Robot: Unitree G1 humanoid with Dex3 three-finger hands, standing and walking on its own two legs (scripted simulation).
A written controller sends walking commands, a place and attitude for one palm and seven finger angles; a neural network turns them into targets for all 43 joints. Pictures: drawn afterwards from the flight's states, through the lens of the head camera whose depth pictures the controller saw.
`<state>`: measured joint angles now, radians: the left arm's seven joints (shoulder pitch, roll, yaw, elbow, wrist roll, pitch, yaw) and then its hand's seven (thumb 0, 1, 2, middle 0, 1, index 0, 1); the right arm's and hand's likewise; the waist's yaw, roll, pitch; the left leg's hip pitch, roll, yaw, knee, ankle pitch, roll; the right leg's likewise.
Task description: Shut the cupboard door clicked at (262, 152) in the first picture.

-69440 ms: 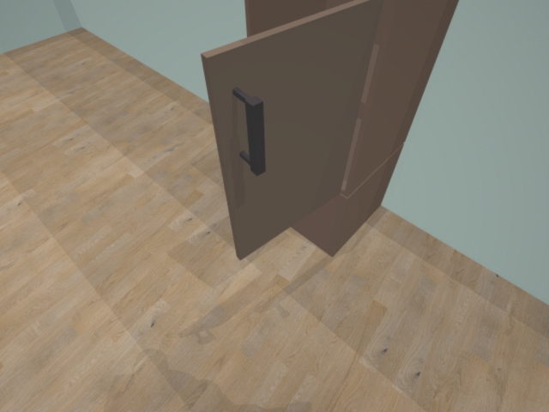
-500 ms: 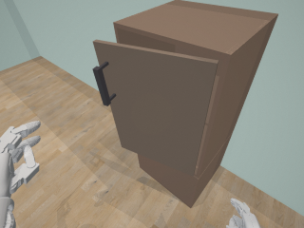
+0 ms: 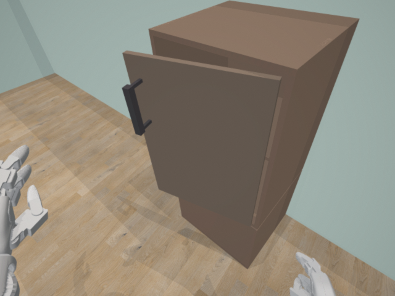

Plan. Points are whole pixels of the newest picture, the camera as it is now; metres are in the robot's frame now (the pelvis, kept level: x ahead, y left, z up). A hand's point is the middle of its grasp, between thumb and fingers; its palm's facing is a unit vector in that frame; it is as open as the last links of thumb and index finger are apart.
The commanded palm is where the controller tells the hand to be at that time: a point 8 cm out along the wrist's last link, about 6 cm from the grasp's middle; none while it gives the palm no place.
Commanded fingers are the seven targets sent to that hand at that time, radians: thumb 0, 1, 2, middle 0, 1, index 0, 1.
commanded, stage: step back with the hand held close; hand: left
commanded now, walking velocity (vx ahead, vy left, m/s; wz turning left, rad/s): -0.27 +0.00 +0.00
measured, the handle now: (139, 107) +0.57 +0.25 +0.10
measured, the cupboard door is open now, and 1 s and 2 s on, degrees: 15 15 15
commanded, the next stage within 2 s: stop stepping back and stand still in 1.22 s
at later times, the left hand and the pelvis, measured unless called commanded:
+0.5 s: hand (14, 234) +0.15 +0.29 +0.16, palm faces +0.41 -0.78 -0.47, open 7.4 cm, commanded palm +0.09 +0.32 +0.17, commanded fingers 0.00 0.90 0.90 -0.20 -0.30 -0.20 -0.30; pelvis -0.05 +0.03 -0.01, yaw -1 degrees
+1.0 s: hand out of the picture +0.03 +0.31 +0.17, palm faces +0.58 -0.71 -0.40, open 7.5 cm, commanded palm -0.02 +0.34 +0.17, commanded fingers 0.00 0.90 0.90 -0.20 -0.30 -0.20 -0.30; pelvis -0.13 +0.03 -0.02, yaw +6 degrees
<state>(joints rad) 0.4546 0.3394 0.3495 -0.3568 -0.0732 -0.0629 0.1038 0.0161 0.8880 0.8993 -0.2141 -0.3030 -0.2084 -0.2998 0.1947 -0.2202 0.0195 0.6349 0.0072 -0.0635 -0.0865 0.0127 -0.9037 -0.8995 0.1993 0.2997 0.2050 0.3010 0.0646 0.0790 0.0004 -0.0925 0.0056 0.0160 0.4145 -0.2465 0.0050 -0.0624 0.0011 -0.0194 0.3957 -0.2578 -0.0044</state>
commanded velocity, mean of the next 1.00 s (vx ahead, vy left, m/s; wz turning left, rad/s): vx -0.30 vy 0.00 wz -0.03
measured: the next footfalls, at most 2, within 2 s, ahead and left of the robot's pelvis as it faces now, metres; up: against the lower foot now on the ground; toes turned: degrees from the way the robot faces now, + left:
right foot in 1.28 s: -0.26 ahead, -0.10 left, +0.00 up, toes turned +0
right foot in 1.88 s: -0.29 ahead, -0.01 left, +0.00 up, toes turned -6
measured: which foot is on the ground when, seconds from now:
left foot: down 0.00-1.00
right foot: down 0.00-1.00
